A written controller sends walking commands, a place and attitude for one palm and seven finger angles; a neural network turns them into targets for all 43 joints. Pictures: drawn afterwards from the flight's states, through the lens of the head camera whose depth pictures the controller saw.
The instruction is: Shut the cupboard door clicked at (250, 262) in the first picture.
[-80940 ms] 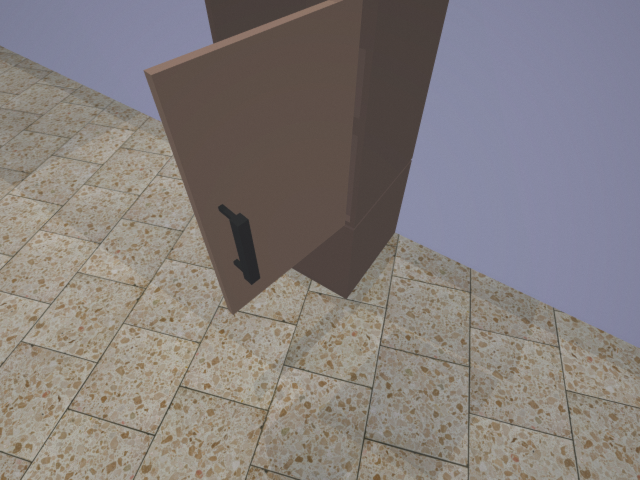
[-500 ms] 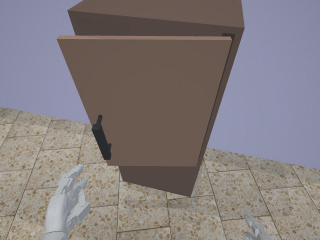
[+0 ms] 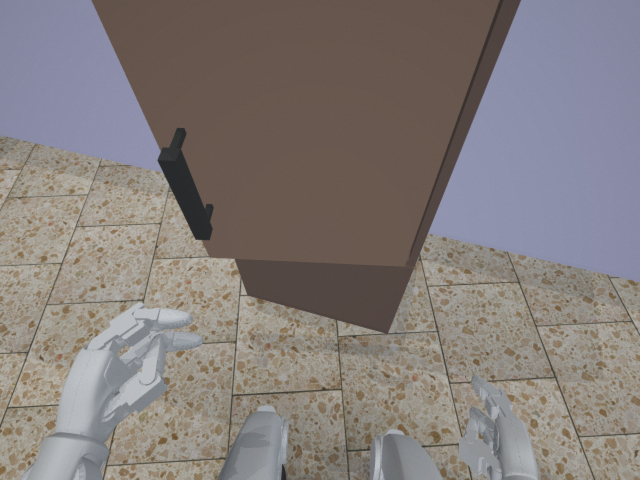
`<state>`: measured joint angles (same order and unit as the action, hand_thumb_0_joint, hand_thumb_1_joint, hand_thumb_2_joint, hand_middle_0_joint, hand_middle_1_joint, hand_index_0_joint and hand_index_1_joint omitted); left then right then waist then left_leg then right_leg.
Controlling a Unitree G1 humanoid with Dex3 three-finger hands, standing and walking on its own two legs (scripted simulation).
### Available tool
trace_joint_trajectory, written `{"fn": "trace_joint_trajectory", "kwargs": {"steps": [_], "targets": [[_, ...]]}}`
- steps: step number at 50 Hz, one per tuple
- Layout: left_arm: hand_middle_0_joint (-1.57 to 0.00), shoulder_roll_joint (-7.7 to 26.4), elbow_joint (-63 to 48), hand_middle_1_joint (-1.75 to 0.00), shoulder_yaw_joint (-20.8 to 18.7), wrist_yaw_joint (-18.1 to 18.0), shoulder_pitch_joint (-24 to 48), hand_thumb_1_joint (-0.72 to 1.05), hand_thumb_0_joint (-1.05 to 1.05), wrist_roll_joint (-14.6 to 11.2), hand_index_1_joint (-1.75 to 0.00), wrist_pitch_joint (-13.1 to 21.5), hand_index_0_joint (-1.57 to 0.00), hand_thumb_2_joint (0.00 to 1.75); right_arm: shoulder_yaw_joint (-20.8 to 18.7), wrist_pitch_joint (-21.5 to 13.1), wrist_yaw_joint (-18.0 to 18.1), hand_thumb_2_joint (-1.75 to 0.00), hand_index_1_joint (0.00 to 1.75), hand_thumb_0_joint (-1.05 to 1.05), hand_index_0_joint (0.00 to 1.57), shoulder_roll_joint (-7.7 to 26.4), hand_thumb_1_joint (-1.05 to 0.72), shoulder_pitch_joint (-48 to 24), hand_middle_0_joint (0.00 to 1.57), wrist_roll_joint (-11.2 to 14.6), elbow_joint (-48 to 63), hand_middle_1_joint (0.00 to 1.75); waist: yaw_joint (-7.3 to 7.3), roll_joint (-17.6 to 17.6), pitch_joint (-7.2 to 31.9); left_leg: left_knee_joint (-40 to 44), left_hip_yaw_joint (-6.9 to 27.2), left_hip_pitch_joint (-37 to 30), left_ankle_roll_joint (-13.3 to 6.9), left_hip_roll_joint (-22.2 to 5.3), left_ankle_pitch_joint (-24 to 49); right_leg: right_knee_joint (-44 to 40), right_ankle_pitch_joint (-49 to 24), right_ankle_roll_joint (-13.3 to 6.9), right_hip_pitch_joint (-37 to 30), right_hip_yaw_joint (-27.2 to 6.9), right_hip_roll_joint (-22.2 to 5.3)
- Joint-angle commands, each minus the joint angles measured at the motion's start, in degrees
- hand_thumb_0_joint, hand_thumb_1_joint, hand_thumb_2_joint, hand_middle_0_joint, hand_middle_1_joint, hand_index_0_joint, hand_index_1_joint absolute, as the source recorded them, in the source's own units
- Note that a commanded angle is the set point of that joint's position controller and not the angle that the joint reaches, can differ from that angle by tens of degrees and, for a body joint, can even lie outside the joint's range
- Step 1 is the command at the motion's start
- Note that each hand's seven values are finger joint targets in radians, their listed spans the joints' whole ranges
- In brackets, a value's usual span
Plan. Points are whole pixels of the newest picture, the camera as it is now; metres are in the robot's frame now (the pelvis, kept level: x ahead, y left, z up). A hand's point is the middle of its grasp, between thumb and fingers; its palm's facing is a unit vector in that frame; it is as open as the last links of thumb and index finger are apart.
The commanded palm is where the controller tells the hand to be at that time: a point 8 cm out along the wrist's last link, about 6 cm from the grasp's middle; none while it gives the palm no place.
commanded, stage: raise the hand and make a fist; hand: left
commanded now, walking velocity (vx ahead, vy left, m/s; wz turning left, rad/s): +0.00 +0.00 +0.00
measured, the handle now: (192, 188) +0.50 +0.24 +0.03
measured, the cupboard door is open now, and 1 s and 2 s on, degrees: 13 13 13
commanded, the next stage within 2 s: bring the fist close to the handle in 1.22 s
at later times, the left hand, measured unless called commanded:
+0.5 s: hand (131, 376) +0.22 +0.22 +0.05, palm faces +0.03 -1.00 -0.02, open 3.1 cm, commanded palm +0.19 +0.27 +0.05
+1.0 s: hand (140, 359) +0.24 +0.22 +0.05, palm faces +0.01 -1.00 -0.03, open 3.1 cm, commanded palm +0.21 +0.27 +0.05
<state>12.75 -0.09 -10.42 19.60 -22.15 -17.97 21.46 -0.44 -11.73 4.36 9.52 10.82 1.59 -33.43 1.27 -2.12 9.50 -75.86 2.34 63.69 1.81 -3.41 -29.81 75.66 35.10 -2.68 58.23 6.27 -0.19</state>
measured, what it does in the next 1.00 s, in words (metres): stands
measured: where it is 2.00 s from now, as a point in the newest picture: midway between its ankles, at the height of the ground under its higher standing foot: outside the picture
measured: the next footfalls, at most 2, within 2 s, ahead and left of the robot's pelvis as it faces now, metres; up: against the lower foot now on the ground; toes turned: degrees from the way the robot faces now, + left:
none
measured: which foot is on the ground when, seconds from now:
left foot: down 0.00-1.00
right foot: down 0.00-1.00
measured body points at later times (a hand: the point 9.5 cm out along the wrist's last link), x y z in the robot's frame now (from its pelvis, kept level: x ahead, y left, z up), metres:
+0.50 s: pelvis +0.00 +0.04 +0.01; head +0.08 +0.06 +0.45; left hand +0.21 +0.27 +0.05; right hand +0.21 -0.19 -0.06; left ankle +0.06 +0.14 -0.61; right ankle +0.02 -0.09 -0.61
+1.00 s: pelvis +0.01 +0.03 +0.00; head +0.08 +0.05 +0.45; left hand +0.23 +0.27 +0.06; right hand +0.19 -0.21 -0.07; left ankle +0.06 +0.14 -0.61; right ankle +0.02 -0.09 -0.61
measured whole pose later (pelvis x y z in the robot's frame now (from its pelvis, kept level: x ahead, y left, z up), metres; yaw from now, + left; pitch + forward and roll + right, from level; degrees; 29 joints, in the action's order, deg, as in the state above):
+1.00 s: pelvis +0.01 +0.03 +0.00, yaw -1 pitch +19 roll -4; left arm 13.3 -1.8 -8.6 12.7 -22.4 -15.5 24.0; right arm -0.1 -7.9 2.7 13.1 13.6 0.2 -29.0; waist -0.4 -1.7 10.8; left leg -75.7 1.2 63.9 -0.8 -2.7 -30.6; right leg 73.4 34.4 -0.3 57.5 5.1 -0.7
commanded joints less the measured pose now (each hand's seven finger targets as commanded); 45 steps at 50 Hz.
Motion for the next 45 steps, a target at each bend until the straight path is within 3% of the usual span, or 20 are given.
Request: {"fn": "trace_joint_trajectory", "kwargs": {"steps": [1, 6, 8, 12, 13, 15, 26, 28, 40, 45], "targets": [[-0.84, 6.1, -11.3, -1.00, -6.2, -4.0, -5.1, 0.90, 0.00, -1.2, -1.00, 4.2, -0.84, 0.90, -4.0, -3.5, 0.1, -0.90, 0.30, 0.00, 0.20, 8.0, -0.90, -3.4, 0.20, 0.1, 10.6, 0.30, 1.20, 3.8, 14.2, 9.6, -0.1, -9.8, -2.9, 2.7, 12.1, -16.7, -13.9, 3.1, -12.8, -9.0, -0.7], [-0.93, 4.7, -8.8, -1.10, -2.9, -4.9, -3.5, 0.90, 0.00, 0.1, -1.10, 9.6, -0.93, 0.90, -4.0, -3.6, -0.2, -0.90, 0.30, 0.00, 0.20, 9.2, -0.90, -2.3, 0.20, -0.3, 10.2, 0.30, -0.58, 4.8, 10.3, 10.0, 0.1, -8.7, -3.0, 2.7, 7.8, -16.5, -5.0, 2.1, -7.2, -7.6, 0.1], [-0.97, 5.6, -9.8, -1.14, -2.3, -4.6, -2.2, 0.90, 0.00, 0.3, -1.14, 10.6, -0.97, 0.90, -3.9, -3.6, -0.1, -0.90, 0.30, 0.00, 0.20, 10.0, -0.90, -2.0, 0.20, -0.4, 10.6, 0.30, -0.63, 1.9, 10.1, 10.6, 0.2, -9.4, -3.3, 2.7, 6.6, -15.8, -2.9, 1.4, -5.5, -6.8, 0.7], [-1.04, 5.9, -12.3, -1.22, -1.8, -4.9, -1.8, 0.90, 0.00, 0.5, -1.22, 11.2, -1.04, 0.90, -3.9, -3.5, 0.0, -0.90, 0.30, 0.00, 0.20, 10.7, -0.90, -1.3, 0.20, -0.3, 11.2, 0.30, -0.43, -0.2, 12.8, 12.2, 0.7, -12.4, -3.3, 2.8, 5.9, -14.4, -4.5, 1.0, -4.9, -4.8, 1.1], [-1.06, 6.9, -12.8, -1.24, -2.7, -5.3, -1.8, 0.90, 0.00, 0.5, -1.24, 10.8, -1.06, 0.90, -3.9, -3.3, 0.0, -0.90, 0.30, 0.00, 0.20, 10.7, -0.90, -1.3, 0.20, -0.4, 11.3, 0.30, -0.02, -0.9, 13.3, 12.5, 1.0, -12.7, -3.3, 2.8, 6.5, -13.6, -5.6, 0.8, -5.3, -4.3, 1.5], [-1.10, 5.6, -14.9, -1.28, -1.5, -6.1, -2.9, 0.90, 0.00, 0.8, -1.28, 10.5, -1.10, 0.90, -3.9, -2.9, -0.3, -0.90, 0.30, 0.00, 0.20, 10.7, -0.90, -1.3, 0.20, -0.5, 11.8, 0.30, -0.01, -2.7, 14.8, 13.6, 1.4, -15.4, -3.0, 2.8, 7.7, -12.7, -8.2, 0.8, -4.9, -2.9, 1.5], [-1.30, 4.9, -13.9, -1.50, 0.4, -7.4, -1.1, 0.90, 0.00, 2.9, -1.50, 6.6, -1.30, 0.90, -2.9, -0.1, -1.1, -0.90, 0.30, 0.00, 0.20, 11.2, -0.90, -0.5, 0.20, -1.0, 13.8, 0.30, -1.42, -3.0, 11.6, 15.3, 3.3, -16.3, -2.3, 2.4, 5.0, -12.4, -8.5, 0.7, -2.9, -1.0, 2.2], [-1.30, 6.2, -14.9, -1.50, -0.5, -7.3, -0.1, 0.90, 0.00, 3.1, -1.50, 6.6, -1.30, 0.90, -2.8, 0.0, -1.0, -0.90, 0.30, 0.00, 0.20, 11.5, -0.90, -0.2, 0.20, -1.2, 14.0, 0.30, -1.17, -3.7, 12.6, 15.1, 3.7, -16.9, -2.3, 2.3, 6.1, -11.7, -9.4, 0.5, -2.9, -1.0, 2.4], [-1.30, 6.2, -13.4, -1.50, -0.9, -6.1, 1.6, 0.90, 0.00, 1.9, -1.50, 5.9, -1.30, 0.90, -2.5, 0.2, -1.2, -0.90, 0.30, 0.00, 0.20, 11.4, -0.90, -0.1, 0.20, -1.0, 13.9, 0.30, -1.32, -2.5, 13.7, 13.2, 2.3, -15.2, -2.4, 2.7, 8.0, -12.5, -10.2, 0.7, -4.3, -1.8, 2.2], [-1.30, 6.4, -13.8, -1.50, -1.7, -6.5, 0.0, 0.90, 0.00, 1.4, -1.50, 6.1, -1.30, 0.90, -2.8, 0.2, -1.3, -0.90, 0.30, 0.00, 0.20, 11.3, -0.90, 0.0, 0.20, -0.9, 13.8, 0.30, -0.64, -2.6, 15.0, 13.0, 1.8, -15.6, -2.4, 2.8, 10.3, -12.4, -12.0, 0.6, -5.9, -2.0, 2.2]]}}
